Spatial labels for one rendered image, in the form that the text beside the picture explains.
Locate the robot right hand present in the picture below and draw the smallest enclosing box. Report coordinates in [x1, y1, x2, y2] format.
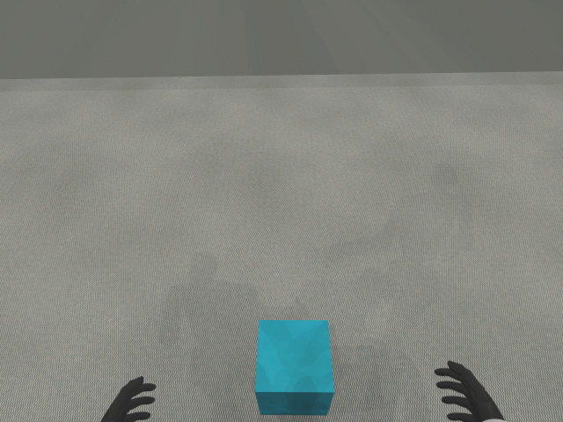
[435, 360, 505, 422]

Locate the robot left hand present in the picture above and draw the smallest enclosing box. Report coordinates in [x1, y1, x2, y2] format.
[100, 376, 156, 422]

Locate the carton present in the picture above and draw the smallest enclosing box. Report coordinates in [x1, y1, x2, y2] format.
[255, 320, 334, 416]

